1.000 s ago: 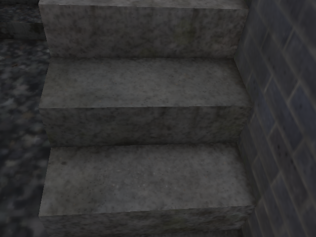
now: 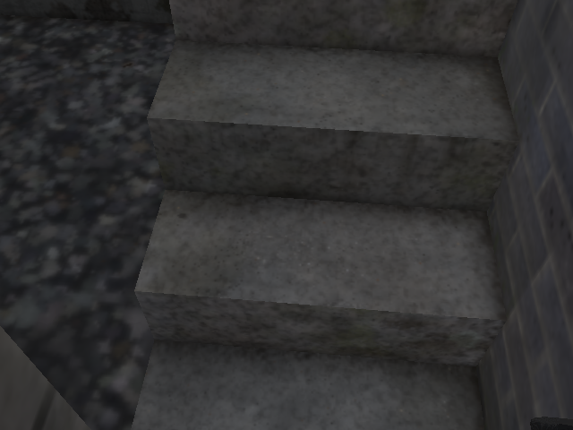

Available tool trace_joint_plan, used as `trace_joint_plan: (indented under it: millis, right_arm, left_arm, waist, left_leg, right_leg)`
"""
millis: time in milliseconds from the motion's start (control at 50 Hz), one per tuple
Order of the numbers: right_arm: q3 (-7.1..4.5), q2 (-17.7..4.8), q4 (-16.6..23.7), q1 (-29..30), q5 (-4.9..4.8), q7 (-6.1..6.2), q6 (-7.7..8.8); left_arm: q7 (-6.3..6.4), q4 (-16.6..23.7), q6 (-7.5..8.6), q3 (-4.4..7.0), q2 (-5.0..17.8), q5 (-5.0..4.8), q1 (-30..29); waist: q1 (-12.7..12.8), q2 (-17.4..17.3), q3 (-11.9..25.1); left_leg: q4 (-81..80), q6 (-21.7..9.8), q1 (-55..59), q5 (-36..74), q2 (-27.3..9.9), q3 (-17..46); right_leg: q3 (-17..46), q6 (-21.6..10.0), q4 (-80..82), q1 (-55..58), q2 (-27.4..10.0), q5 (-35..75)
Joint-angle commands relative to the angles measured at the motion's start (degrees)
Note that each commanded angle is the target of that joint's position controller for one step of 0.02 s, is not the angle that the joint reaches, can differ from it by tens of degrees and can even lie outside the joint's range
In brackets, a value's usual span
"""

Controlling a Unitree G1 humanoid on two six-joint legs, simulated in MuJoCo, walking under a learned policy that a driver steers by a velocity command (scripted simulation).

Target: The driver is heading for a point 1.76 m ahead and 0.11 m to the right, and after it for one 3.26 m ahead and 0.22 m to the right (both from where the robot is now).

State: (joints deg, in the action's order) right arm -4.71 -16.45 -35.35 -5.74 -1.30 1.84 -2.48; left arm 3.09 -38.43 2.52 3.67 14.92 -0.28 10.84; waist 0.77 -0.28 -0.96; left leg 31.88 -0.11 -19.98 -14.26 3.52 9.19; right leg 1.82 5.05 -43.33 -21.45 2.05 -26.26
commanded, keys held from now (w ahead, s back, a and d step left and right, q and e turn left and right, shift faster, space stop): w+q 0.18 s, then w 0.30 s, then w+e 0.52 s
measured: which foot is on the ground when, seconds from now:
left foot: down 0.00-0.04, up 0.06-0.38, down 0.40-1.00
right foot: up 0.00-0.02, down 0.04-0.42, up 0.44-1.00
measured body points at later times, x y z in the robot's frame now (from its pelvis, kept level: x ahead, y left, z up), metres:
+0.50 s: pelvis -0.02 +0.04 +0.01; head -0.02 +0.06 +0.46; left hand +0.05 +0.32 -0.10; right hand +0.21 -0.14 -0.06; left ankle -0.07 +0.12 -0.73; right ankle -0.01 -0.11 -0.69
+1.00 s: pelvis +0.02 -0.03 -0.01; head +0.06 -0.03 +0.44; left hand +0.15 +0.23 -0.11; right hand +0.09 -0.35 -0.11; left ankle -0.06 +0.12 -0.73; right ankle +0.05 -0.17 -0.71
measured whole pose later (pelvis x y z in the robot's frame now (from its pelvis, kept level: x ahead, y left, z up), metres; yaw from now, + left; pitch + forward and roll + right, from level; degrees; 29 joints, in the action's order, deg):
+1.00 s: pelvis +0.02 -0.03 -0.01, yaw +1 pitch +1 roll -1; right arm -6.4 -20.0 -40.7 -18.7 0.9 5.7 -0.9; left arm -3.4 -33.9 -5.0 4.3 15.3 0.2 13.4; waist -1.1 -1.1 -4.4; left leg 34.1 3.8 -8.9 -23.7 -10.7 -9.4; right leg -1.1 1.7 -43.2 -23.8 -1.0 -16.6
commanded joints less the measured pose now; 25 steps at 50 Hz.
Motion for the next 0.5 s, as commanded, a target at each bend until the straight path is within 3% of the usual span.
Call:
trace_joint_plan:
  millis: [20,40,60,80,100,120,140,180,200,220,240,260,280,300,340,360,380,400,420,440,460,480,500]
  right_arm:
    - [-3.55,-9.7,5.4,2.7,-1.87,0.33,1.15]
    - [-3.22,-7.8,6.1,3.0,-2.12,0.64,1.35]
    - [-2.31,-4.6,8.0,5.8,-1.92,0.44,1.93]
    - [-2.37,-6.8,10.3,5.2,-1.27,0.20,2.83]
    - [-4.00,-11.7,8.9,2.6,-0.72,-0.50,3.24]
    - [-4.28,-12.1,7.3,-0.6,-1.44,-0.94,3.06]
    - [-3.59,-10.4,6.3,-1.3,-1.46,-0.70,2.54]
    - [-0.98,-5.4,8.0,1.7,-0.74,-0.39,1.23]
    - [-0.01,-4.0,8.9,3.5,-0.56,-0.44,0.85]
    - [0.41,-3.5,7.8,0.5,-0.84,-0.94,1.92]
    - [0.42,-4.3,8.6,2.6,-1.07,-1.25,2.61]
    - [0.89,-3.6,8.9,4.5,-0.97,-1.43,3.29]
    - [1.58,-2.4,9.1,6.3,-0.85,-1.52,4.21]
    - [2.71,-0.1,8.8,6.8,0.03,-1.61,5.58]
    - [2.57,-0.7,7.5,3.7,0.35,-1.48,6.58]
    - [2.39,-1.0,6.2,1.0,0.51,-1.40,6.79]
    - [2.66,-0.8,4.7,-2.0,1.41,-1.38,6.45]
    - [2.61,-2.0,5.3,-4.7,1.81,-0.79,5.87]
    - [1.57,-7.9,5.3,-8.2,2.89,-0.49,5.09]
    - [0.16,-11.6,3.4,-9.8,1.78,-1.19,4.99]
    - [0.42,-7.2,2.2,-17.9,4.78,0.55,4.86]
    - [0.12,-8.8,1.7,-17.4,4.84,1.16,4.53]
    - [0.20,-7.7,2.3,-15.0,4.51,1.29,4.39]
  left_arm:
    - [0.32,3.3,0.98,1.61,5.7,-0.23,3.8]
    - [0.12,2.2,0.84,2.29,7.3,0.73,7.6]
    - [0.36,2.1,0.51,3.41,11.9,3.12,9.3]
    - [-0.07,2.9,0.94,3.40,12.5,5.43,7.9]
    - [0.19,4.7,1.24,2.33,9.7,4.78,2.9]
    - [0.76,5.2,0.86,1.93,7.9,2.81,0.0]
    - [1.07,5.7,0.40,1.74,7.6,1.64,-1.8]
    - [1.39,5.9,-1.36,1.12,8.2,0.61,-1.4]
    - [1.42,5.7,-1.96,0.95,8.3,1.05,0.6]
    - [1.36,5.1,-1.10,2.15,11.5,-0.04,5.9]
    - [1.09,6.1,-0.57,2.13,11.6,-0.27,3.8]
    - [1.04,6.3,-0.20,1.87,11.2,-0.01,2.8]
    - [0.93,6.3,0.27,1.64,10.4,0.20,2.3]
    - [0.18,6.0,0.09,0.99,9.0,1.40,1.6]
    - [-0.82,5.2,0.11,1.32,9.7,0.90,1.3]
    - [-1.29,5.0,0.05,0.94,8.9,0.27,0.2]
    - [-1.94,4.3,0.27,-0.13,7.1,0.21,0.5]
    - [-2.10,4.8,0.62,-2.21,3.1,1.33,-1.6]
    - [-2.45,6.7,1.73,-3.32,0.8,2.80,-1.5]
    - [-2.86,7.6,2.44,-3.15,3.0,2.57,0.7]
    - [-4.05,2.9,-1.87,-0.94,4.7,2.69,6.2]
    - [-4.64,1.7,-3.44,-1.02,3.9,2.99,8.2]
    - [-5.44,1.2,-4.11,-1.19,2.5,2.52,8.0]
  waist:
    - [1.9,-10.0,5.7]
    - [3.1,-7.1,7.1]
    - [3.7,6.6,6.3]
    - [2.4,20.3,7.4]
    - [-0.6,14.1,7.1]
    - [-2.0,10.3,5.6]
    - [-2.3,7.7,4.3]
    - [-1.4,4.3,1.2]
    - [-0.1,3.7,1.4]
    - [1.4,6.5,10.9]
    - [2.2,8.9,7.3]
    - [2.5,9.1,4.6]
    - [2.8,7.9,2.0]
    - [3.1,4.5,1.2]
    - [2.1,7.2,2.0]
    - [0.5,7.7,2.5]
    - [-0.7,7.5,4.3]
    - [-3.3,7.8,7.0]
    - [-2.2,-4.6,10.0]
    - [-1.6,-18.5,10.5]
    - [-3.6,-2.7,9.7]
    - [-1.5,1.9,5.5]
    - [-0.2,1.0,2.9]
  left_leg:
    - [-5.8,-8.5,8.0,11.9,-7.9,14.6]
    - [-2.8,-5.8,1.5,4.6,-5.4,12.8]
    - [10.0,-1.5,-11.6,-7.4,1.5,5.5]
    - [26.7,1.0,-15.3,-22.6,4.1,3.3]
    - [40.7,2.1,-15.8,-20.4,-0.1,4.4]
    - [45.4,3.2,-16.9,-15.5,-1.5,1.8]
    - [47.3,4.6,-18.1,-12.0,-1.8,0.1]
    - [44.0,5.4,-19.0,-6.4,-3.4,-2.9]
    - [39.7,5.7,-18.2,-5.6,-3.5,-4.6]
    - [38.2,5.5,-16.2,-5.9,-2.2,-9.6]
    - [34.0,5.8,-15.1,-6.3,-3.1,-10.4]
    - [27.8,5.1,-12.7,-8.3,-3.4,-10.9]
    - [20.6,4.1,-9.7,-10.3,-4.0,-10.9]
    - [13.7,3.8,-5.5,-12.5,-4.6,-11.6]
    - [2.9,1.9,0.2,-9.1,-4.6,-12.2]
    - [-5.4,0.6,4.8,-2.7,-3.8,-13.4]
    - [-11.2,-0.1,9.6,1.6,-1.7,-15.2]
    - [-13.7,-1.0,19.3,13.7,-6.0,-8.6]
    - [-10.1,-3.4,28.9,42.2,-14.8,3.9]
    - [-12.4,-12.2,30.1,32.5,-20.6,11.6]
    - [-11.3,-4.8,29.7,38.1,-27.1,16.9]
    - [-10.9,-1.9,26.5,36.8,-24.7,12.3]
    - [-11.7,0.6,21.2,34.1,-21.8,7.1]
  right_leg:
    - [-1.7,-2.0,18.1,3.5,1.9,8.1]
    - [-0.5,-3.2,20.8,12.6,-0.8,14.0]
    - [11.8,-8.6,22.0,19.3,-12.2,20.0]
    - [29.1,-20.6,27.1,12.9,-25.2,29.3]
    - [26.6,-23.6,26.2,11.6,-27.9,32.9]
    - [18.7,-20.4,25.1,11.1,-23.1,28.7]
    - [13.6,-17.8,24.6,11.0,-19.1,24.7]
    - [7.4,-17.4,24.2,9.5,-15.3,25.5]
    - [6.1,-17.8,24.3,10.5,-14.7,25.8]
    - [9.4,-16.8,30.2,13.2,-15.5,-5.4]
    - [10.5,-16.2,32.7,10.9,-15.9,-10.5]
    - [9.4,-15.8,33.8,8.3,-15.7,-9.8]
    - [8.1,-15.6,33.9,7.7,-15.6,-5.4]
    - [6.0,-16.5,33.1,7.6,-14.9,2.9]
    - [6.2,-17.5,31.3,10.2,-15.9,9.5]
    - [5.6,-16.8,29.1,10.3,-15.6,12.1]
    - [3.5,-15.7,24.9,10.3,-14.2,18.1]
    - [1.1,-11.3,19.3,5.9,-11.7,31.1]
    - [-1.7,-6.7,6.5,-4.5,-8.1,21.0]
    - [-2.9,-4.6,-1.7,-14.2,-4.9,-0.1]
    - [-1.2,-5.2,-9.1,-16.4,-3.7,-2.7]
    - [1.9,-5.1,-15.1,-16.8,-3.9,1.5]
    - [4.9,-4.6,-17.0,-15.7,-3.8,6.1]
